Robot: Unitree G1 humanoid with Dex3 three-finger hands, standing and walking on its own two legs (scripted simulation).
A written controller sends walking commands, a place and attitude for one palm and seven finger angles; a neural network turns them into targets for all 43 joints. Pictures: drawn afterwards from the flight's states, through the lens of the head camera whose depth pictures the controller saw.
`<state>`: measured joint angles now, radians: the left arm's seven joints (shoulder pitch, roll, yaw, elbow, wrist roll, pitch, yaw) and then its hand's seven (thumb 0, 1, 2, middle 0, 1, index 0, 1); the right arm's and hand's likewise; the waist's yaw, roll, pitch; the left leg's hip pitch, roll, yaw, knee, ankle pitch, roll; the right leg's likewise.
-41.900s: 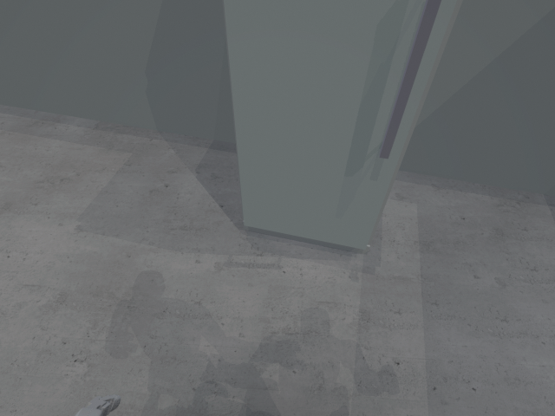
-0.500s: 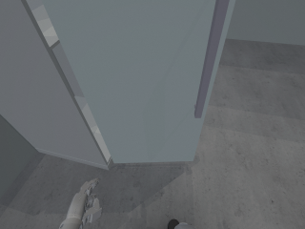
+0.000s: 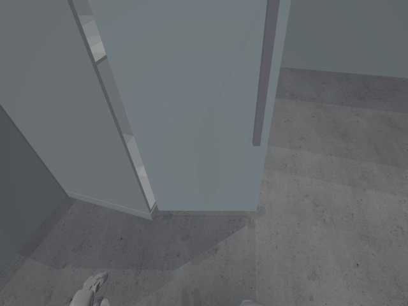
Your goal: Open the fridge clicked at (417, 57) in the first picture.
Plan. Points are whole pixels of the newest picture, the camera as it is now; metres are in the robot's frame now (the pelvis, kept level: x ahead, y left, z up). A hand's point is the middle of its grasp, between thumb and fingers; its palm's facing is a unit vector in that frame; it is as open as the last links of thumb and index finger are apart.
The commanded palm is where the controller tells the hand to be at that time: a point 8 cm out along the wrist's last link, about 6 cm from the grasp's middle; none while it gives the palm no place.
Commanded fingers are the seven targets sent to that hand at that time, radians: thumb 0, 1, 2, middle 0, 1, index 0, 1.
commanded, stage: stop stepping back and stand still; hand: right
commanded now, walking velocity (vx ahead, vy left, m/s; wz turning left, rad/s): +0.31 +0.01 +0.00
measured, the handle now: (262, 80) +0.72 -0.18 +0.11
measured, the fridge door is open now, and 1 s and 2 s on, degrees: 74 74 74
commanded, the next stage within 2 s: let the arm hang, fingers relaxed in 1.78 s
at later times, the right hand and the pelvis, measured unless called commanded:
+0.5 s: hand out of the picture +0.14 -0.31 +0.18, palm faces +0.57 +0.68 -0.46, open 7.4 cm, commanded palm +0.09 -0.32 +0.18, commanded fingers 0.00 -0.90 -0.90 0.20 0.30 0.20 0.30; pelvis -0.03 -0.01 +0.00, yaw -3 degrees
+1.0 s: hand out of the picture +0.19 -0.34 +0.15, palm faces +0.51 +0.71 -0.49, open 7.4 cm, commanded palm +0.13 -0.35 +0.18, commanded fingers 0.00 -0.90 -0.90 0.20 0.30 0.20 0.30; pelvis +0.01 -0.04 +0.00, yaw -4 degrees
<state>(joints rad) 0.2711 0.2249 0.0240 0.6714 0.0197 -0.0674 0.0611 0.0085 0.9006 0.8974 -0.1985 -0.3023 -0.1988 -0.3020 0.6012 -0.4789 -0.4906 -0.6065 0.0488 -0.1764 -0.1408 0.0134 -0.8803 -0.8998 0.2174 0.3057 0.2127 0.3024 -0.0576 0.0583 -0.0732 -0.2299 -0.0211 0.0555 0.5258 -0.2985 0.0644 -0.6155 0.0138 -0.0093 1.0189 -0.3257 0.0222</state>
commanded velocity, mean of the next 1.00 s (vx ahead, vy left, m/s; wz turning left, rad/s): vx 0.08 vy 0.02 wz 0.00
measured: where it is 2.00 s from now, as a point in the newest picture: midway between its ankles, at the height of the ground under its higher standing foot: outside the picture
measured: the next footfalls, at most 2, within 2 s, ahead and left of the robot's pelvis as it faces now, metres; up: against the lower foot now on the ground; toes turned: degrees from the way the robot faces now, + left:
right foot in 0.12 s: +0.01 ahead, -0.17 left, +0.00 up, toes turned -5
left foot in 0.36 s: +0.06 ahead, +0.07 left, +0.00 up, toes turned -2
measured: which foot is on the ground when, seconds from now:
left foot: down 0.00-0.12, up 0.14-0.34, down 0.36-1.00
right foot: up 0.00-0.10, down 0.12-0.34, up 0.36-0.58, down 0.60-1.00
